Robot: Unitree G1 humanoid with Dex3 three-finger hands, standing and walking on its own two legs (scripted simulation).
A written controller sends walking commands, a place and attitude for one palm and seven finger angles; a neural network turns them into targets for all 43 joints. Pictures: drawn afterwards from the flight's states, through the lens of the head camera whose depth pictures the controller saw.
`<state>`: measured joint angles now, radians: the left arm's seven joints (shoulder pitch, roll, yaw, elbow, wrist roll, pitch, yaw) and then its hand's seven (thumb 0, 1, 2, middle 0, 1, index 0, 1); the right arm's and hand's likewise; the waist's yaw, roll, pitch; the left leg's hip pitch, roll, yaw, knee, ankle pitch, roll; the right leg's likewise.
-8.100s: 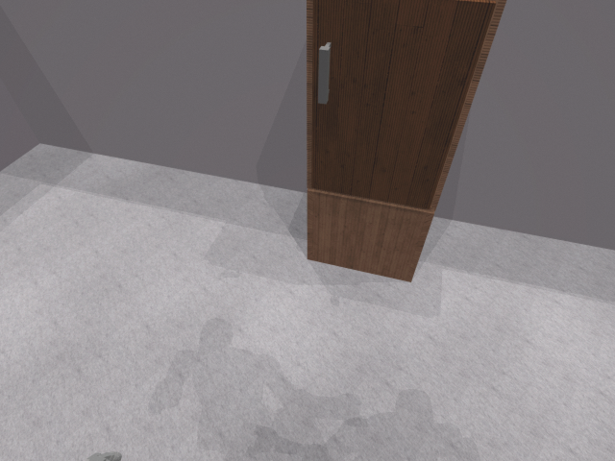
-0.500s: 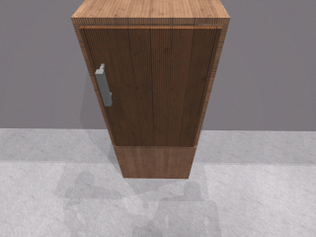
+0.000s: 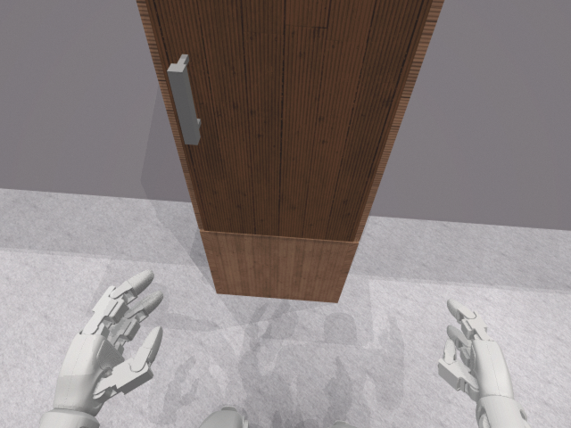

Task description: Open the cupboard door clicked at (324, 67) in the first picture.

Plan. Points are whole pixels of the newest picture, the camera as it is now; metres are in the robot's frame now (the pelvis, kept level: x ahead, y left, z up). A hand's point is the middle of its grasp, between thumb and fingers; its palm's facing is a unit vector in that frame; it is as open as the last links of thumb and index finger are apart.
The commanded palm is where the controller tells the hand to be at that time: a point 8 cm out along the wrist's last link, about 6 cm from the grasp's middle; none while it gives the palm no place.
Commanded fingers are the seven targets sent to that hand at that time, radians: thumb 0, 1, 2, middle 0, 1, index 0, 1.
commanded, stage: raise the hand with hooked fingers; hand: left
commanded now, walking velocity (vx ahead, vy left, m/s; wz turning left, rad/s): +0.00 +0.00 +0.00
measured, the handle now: (188, 100) +0.59 +0.21 +0.13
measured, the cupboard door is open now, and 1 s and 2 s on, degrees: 0 0 0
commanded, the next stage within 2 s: move the hooked fingers beside the handle in 1.74 s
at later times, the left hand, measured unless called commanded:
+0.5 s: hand (98, 320) +0.23 +0.24 +0.07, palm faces +0.03 -1.00 -0.06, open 11.2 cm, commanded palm +0.19 +0.29 +0.08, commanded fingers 0.00 -0.13 0.46 -0.27 -0.96 -0.27 -0.96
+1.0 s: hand (53, 266) +0.26 +0.29 +0.12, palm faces +0.05 -1.00 -0.04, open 13.8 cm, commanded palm +0.24 +0.34 +0.13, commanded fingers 0.00 -0.50 0.30 -0.30 -1.20 -0.30 -1.20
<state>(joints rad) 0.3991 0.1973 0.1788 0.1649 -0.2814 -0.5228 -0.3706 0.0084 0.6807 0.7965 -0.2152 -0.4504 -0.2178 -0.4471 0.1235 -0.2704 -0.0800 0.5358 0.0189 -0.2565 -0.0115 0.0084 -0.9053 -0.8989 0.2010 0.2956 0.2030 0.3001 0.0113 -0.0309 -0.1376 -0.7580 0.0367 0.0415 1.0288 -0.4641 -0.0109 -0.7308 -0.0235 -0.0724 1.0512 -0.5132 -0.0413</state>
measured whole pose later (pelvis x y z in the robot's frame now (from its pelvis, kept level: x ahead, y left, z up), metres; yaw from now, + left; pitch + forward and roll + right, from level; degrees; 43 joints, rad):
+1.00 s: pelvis +0.00 +0.03 +0.04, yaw +1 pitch +5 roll -2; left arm 0.06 0.38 0.36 0.24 -0.35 -0.18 -0.43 0.00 -0.45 0.32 -0.30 -1.17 -0.30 -1.17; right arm 0.24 -0.25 0.07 0.56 0.04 -0.23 -0.08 0.01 -0.90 -0.90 0.21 0.30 0.21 0.30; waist 0.02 0.03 -0.07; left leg -0.54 0.03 0.02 0.83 -0.38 0.03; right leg -0.47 -0.02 -0.10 0.76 -0.39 0.00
